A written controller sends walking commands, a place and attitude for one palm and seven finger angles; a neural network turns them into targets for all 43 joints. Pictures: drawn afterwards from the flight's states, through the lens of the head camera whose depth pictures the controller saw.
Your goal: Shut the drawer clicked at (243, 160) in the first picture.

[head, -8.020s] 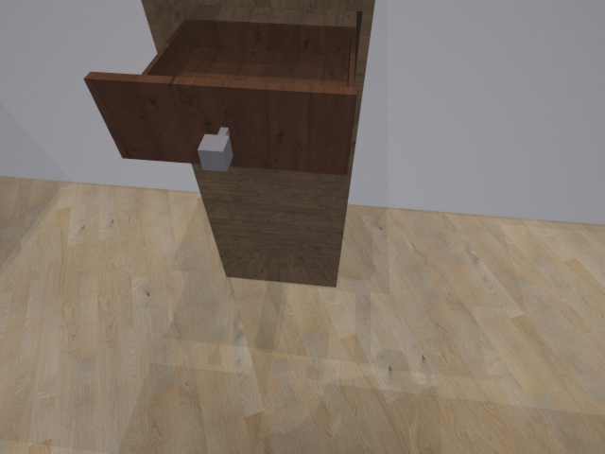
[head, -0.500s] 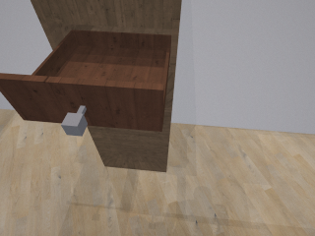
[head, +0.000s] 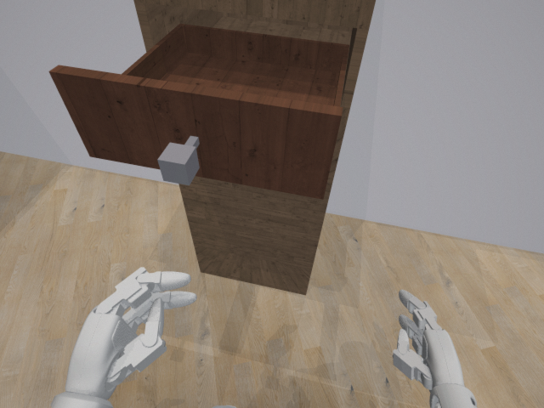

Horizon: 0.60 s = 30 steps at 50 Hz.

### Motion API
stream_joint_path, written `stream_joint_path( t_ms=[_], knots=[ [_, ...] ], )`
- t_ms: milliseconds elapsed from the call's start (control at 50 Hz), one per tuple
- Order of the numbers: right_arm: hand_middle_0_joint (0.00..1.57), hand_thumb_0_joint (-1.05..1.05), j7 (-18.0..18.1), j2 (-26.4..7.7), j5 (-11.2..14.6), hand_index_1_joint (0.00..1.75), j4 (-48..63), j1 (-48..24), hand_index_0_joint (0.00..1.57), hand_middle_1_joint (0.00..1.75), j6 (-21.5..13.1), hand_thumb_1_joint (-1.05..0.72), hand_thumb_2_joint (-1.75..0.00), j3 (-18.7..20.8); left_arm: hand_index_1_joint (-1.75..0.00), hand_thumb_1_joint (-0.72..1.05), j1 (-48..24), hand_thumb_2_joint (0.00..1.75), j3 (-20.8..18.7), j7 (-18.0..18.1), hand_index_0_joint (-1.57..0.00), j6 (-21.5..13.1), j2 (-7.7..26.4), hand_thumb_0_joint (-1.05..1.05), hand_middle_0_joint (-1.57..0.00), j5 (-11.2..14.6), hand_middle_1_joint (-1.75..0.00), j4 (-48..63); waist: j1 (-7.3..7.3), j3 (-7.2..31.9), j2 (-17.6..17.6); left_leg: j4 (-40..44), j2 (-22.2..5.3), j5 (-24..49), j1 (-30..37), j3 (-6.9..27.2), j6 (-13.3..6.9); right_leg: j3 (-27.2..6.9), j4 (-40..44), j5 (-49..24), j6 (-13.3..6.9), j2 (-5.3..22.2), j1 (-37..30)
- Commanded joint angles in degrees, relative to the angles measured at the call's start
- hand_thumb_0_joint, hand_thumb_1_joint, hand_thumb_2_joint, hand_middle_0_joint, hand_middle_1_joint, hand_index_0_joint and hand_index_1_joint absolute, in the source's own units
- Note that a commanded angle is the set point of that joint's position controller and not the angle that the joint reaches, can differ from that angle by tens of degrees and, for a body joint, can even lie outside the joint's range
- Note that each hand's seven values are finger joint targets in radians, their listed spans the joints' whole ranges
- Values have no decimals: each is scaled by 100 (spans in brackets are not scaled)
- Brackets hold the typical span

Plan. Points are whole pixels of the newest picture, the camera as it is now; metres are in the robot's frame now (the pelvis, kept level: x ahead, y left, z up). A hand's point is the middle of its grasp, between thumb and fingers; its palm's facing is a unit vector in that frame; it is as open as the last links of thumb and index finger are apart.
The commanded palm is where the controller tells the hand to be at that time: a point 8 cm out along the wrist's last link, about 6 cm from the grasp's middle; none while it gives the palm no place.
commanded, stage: raise the hand and make a fist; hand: left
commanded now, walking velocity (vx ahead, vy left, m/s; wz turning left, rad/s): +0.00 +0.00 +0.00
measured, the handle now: (185, 155) +0.38 +0.17 +0.19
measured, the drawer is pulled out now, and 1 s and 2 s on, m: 0.28 0.28 0.28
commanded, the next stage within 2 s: bring the fist close to the handle in 1.32 s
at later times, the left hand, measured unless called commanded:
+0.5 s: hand (144, 280) +0.20 +0.16 +0.18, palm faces -0.07 -0.99 -0.12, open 3.1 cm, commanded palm +0.16 +0.21 +0.21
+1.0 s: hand (97, 207) +0.20 +0.17 +0.29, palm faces -0.03 -0.97 -0.24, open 3.2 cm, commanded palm +0.16 +0.21 +0.29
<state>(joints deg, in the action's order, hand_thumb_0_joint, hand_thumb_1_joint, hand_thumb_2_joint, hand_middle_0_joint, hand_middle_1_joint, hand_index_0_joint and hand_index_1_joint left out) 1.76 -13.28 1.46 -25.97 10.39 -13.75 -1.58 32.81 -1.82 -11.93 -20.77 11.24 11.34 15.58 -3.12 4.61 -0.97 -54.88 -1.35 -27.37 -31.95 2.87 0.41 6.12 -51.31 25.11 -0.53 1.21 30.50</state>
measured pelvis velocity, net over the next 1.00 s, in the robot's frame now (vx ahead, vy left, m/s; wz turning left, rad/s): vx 0.02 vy -0.01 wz -0.03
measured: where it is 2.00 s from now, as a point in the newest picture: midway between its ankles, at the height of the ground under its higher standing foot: outside the picture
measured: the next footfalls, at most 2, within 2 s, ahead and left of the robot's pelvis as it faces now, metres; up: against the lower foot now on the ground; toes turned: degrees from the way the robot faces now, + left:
none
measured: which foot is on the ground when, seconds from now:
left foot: down 0.00-1.00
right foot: down 0.00-1.00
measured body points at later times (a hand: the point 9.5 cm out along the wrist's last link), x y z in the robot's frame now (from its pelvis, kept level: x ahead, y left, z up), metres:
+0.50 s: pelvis +0.02 +0.01 +0.03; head -0.01 +0.00 +0.48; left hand +0.20 +0.21 +0.19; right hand +0.21 -0.22 -0.01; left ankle +0.01 +0.12 -0.69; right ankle +0.02 -0.12 -0.69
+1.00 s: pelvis +0.02 -0.01 +0.04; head -0.05 -0.04 +0.49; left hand +0.20 +0.22 +0.30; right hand +0.25 -0.20 +0.01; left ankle +0.01 +0.12 -0.69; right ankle +0.02 -0.12 -0.69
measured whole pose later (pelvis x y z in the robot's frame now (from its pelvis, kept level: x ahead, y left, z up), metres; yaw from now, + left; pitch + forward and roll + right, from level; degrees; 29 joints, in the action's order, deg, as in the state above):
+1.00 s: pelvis +0.02 -0.01 +0.04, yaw -1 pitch -5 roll +0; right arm 4.1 -14.4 5.4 -35.1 8.2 -16.4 -7.3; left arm 12.0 -21.3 -18.8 20.8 21.6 21.2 36.1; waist -6.5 4.2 -4.6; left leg -30.5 -1.6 -18.2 -6.9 0.5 1.2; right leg 4.2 -30.3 17.1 -1.0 0.4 7.7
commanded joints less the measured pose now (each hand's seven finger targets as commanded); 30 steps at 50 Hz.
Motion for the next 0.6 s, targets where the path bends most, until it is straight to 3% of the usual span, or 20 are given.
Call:
stream_joint_path(
  t_ms=[0,60,120,180,220,260,300,340,360,380,440,460,500,520,540,560,580],
  knots=[
    [20,0,119,-626,114,30,651,-193,20,30,-353,-90,-90,258,-95,90,-550,90,-288,-224,-80,386,687,0,-80,-1,-95,1210,333,516,-226,1356,85,934,542,-69,-214,-335,1242,-575,-39,-120,-464],
    [20,0,137,-512,121,30,628,-505,20,30,-345,-90,-90,183,-101,90,-232,90,-662,-75,-86,1027,733,0,-86,122,-101,1219,73,431,95,1666,77,1208,589,-61,-196,-192,1341,-820,-29,-111,-926],
    [20,0,127,-433,125,30,637,-491,20,30,-435,-90,-90,125,-108,90,-167,90,-784,83,-92,1223,646,0,-92,279,-108,1915,-8,477,5,1871,60,1476,808,-114,-166,-66,1386,-1081,-17,-133,-1111],
    [20,0,76,-452,114,30,584,-427,20,30,-615,-90,-90,101,-114,90,-119,90,-702,170,-98,1190,587,0,-98,303,-114,2376,21,398,105,1958,59,1613,944,-130,-165,-31,1454,-1218,-2,-166,-1160],
    [20,0,72,-477,137,30,531,-351,20,30,-738,-90,-90,114,-119,90,-121,90,-726,160,-102,1177,629,0,-102,322,-119,2505,60,348,-89,1998,63,1491,1048,-165,-151,-55,1563,-1103,8,-161,-1126],
    [20,0,102,-536,153,30,480,-390,20,30,-824,-90,-90,113,-123,90,-231,90,-761,155,-106,1224,729,0,-106,300,-123,2473,89,111,155,2065,64,1309,1030,-140,-169,-91,1707,-851,21,-177,-1102],
    [20,0,127,-554,177,30,468,-298,20,30,-927,-90,-90,108,-127,90,-350,90,-691,116,-110,1267,692,0,-110,276,-127,2695,77,175,-233,2145,79,1366,1234,-149,-169,-86,1756,-925,2,-155,-1162],
    [20,0,170,-571,196,30,433,-259,20,30,-997,-90,-90,103,-132,90,-495,90,-774,110,-114,1382,781,0,-114,288,-132,2740,68,171,-71,2199,80,1425,1320,-133,-173,-73,1832,-1027,16,-157,-1235],
    [20,0,184,-591,185,30,408,-324,20,30,-1019,-90,-90,94,-134,90,-585,90,-802,102,-116,1448,850,0,-116,275,-134,2763,64,109,148,2216,86,1459,1355,-111,-197,-95,1880,-1072,25,-173,-1280],
    [20,0,194,-586,200,30,424,-332,20,30,-1042,-90,-90,87,-136,90,-599,90,-806,66,-118,1512,818,0,-118,301,-136,2882,11,152,-82,2261,99,1497,1449,-148,-197,-108,1917,-1130,13,-162,-1333],
    [20,0,225,-564,227,30,405,-370,20,30,-1083,-90,-90,38,-143,90,-707,90,-1037,28,-124,1729,974,0,-124,357,-143,3031,-60,186,-278,2362,110,1784,1632,-161,-161,-68,1950,-1525,-7,-160,-1538],
    [20,0,226,-588,228,30,367,-430,20,30,-1064,-90,-90,19,-145,90,-777,90,-1109,14,-126,1842,1046,0,-126,371,-145,2988,-76,107,-15,2389,104,1838,1639,-141,-170,-76,2003,-1600,-3,-191,-1596],
    [20,0,236,-569,247,30,398,-473,20,30,-1052,-90,-90,-12,-149,90,-939,90,-1146,-77,-130,2038,1014,0,-130,493,-149,3162,-104,127,-211,2437,128,2001,1808,-175,-170,-87,2053,-1898,2,-173,-1688],
    [20,0,245,-568,255,30,394,-508,20,30,-1033,-90,-90,-37,-151,90,-982,90,-1342,-95,-132,2163,1166,0,-132,526,-151,3125,-150,137,-274,2487,126,2038,1825,-180,-151,-79,2077,-1954,-7,-176,-1753],
    [20,0,261,-569,270,30,377,-555,20,30,-1007,-90,-90,-69,-153,90,-1123,90,-1435,-131,-134,2290,1231,0,-134,565,-153,3099,-156,67,-285,2525,129,2037,1856,-186,-145,-87,2125,-1966,-11,-184,-1747],
    [20,0,273,-611,282,30,322,-634,20,30,-960,-90,-90,-72,-156,90,-1204,90,-1601,-163,-136,2432,1365,0,-136,598,-156,2994,-168,-2,-39,2533,121,2071,1897,-196,-156,-127,2218,-2008,0,-215,-1784],
    [20,0,269,-588,286,30,342,-645,20,30,-928,-90,-90,-106,-158,90,-1319,90,-1498,-230,-138,2557,1233,0,-138,648,-158,3054,-159,14,-181,2581,134,2100,1968,-209,-163,-120,2236,-2065,3,-192,-1806]
  ],
)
